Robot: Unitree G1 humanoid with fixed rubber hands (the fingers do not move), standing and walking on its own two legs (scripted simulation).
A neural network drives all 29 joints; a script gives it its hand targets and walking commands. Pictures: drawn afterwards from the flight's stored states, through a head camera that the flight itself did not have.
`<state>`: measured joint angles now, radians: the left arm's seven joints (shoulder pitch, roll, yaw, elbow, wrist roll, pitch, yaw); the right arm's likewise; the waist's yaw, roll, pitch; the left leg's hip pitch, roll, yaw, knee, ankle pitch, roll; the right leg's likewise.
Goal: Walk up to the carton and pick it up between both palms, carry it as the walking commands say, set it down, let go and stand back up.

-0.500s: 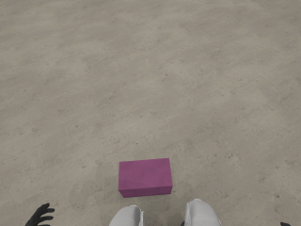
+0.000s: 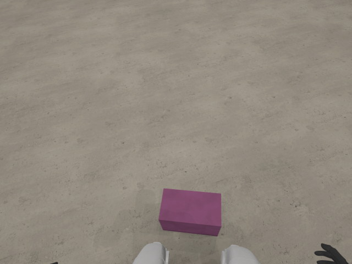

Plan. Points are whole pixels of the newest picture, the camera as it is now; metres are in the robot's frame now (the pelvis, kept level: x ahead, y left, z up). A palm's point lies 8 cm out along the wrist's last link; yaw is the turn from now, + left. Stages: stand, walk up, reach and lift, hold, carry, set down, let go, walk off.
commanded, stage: walk up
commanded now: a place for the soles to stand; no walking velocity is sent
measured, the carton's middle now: (190, 212) +0.41 +0.01 -0.63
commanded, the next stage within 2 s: reach and lift in 1.64 s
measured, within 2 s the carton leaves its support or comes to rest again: neither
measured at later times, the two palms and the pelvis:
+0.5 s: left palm (47, 262) +0.12 +0.33 -0.08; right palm out of the picture +0.12 -0.28 -0.07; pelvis +0.02 +0.03 +0.04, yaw -2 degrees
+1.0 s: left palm out of the picture +0.11 +0.32 -0.06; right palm out of the picture +0.10 -0.29 -0.07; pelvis +0.01 +0.02 +0.05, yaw -3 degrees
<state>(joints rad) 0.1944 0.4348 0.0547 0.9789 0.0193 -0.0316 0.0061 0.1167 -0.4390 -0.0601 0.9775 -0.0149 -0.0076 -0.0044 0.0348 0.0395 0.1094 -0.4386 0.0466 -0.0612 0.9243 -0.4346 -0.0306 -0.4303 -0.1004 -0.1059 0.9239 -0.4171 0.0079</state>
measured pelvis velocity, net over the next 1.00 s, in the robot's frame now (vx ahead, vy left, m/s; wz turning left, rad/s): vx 0.01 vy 0.02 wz -0.06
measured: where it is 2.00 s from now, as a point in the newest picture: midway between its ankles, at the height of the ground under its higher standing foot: outside the picture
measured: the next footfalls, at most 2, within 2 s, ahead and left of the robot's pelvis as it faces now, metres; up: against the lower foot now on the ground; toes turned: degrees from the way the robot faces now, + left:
none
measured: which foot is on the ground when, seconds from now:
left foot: down 0.00-1.00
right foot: down 0.00-1.00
